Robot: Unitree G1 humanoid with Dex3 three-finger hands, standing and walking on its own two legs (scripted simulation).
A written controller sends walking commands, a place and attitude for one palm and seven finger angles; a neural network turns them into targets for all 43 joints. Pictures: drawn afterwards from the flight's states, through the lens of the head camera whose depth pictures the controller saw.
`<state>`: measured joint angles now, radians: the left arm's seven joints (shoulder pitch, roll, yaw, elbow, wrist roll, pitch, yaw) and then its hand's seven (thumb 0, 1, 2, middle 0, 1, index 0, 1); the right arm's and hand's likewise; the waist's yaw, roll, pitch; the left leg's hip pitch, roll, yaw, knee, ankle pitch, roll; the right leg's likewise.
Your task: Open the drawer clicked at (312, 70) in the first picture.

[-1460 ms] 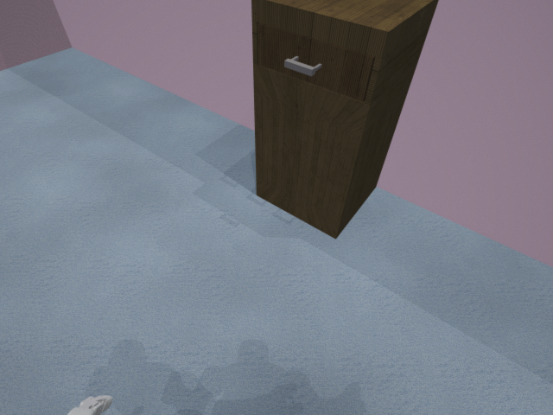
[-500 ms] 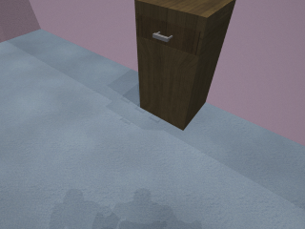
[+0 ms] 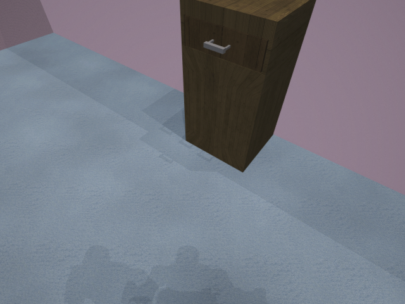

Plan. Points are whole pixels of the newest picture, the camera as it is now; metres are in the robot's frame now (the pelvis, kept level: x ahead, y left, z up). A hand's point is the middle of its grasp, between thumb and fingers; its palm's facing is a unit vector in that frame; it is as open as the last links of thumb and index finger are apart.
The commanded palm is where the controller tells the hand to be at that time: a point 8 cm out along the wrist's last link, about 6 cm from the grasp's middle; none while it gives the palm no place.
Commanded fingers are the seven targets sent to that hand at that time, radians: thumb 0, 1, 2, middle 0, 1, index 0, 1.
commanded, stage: walk to a spot facing it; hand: left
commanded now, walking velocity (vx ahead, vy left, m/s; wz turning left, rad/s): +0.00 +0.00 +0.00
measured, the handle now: (217, 45) +1.14 +0.00 -0.01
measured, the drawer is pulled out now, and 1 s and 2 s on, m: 0.00 0.00 0.00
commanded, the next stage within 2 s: turn to face it in 1.68 s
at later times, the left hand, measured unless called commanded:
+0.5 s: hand out of the picture +0.02 +0.25 -0.20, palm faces +0.19 -0.95 -0.23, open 7.4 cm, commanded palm none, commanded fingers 0.00 0.90 0.90 -0.20 -0.30 -0.20 -0.30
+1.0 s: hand out of the picture +0.08 +0.26 -0.15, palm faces +0.43 -0.87 -0.25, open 7.4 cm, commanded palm none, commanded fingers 0.00 0.90 0.90 -0.20 -0.30 -0.20 -0.30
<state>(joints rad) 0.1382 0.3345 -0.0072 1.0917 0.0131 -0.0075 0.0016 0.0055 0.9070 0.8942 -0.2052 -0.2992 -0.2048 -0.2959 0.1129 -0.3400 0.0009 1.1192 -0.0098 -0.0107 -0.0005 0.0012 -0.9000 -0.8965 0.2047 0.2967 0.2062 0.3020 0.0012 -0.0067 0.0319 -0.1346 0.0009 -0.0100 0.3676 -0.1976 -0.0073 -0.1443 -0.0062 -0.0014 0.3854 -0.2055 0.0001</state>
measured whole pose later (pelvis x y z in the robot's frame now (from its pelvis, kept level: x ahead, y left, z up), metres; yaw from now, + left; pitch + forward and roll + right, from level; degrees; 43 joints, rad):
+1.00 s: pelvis +0.07 +0.03 -0.01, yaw +27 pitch +2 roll +1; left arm 0.18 0.21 0.05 0.90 0.03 -0.03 -0.02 0.01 0.91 0.89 -0.20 -0.30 -0.20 -0.30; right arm 0.38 -0.22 -0.07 1.02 -0.02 0.00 0.00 0.00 -0.90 -0.90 0.21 0.30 0.21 0.30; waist -0.05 0.02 -0.02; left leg -0.24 -0.10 -0.18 0.54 -0.34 0.04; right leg -0.32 -0.03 -0.03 0.52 -0.30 0.05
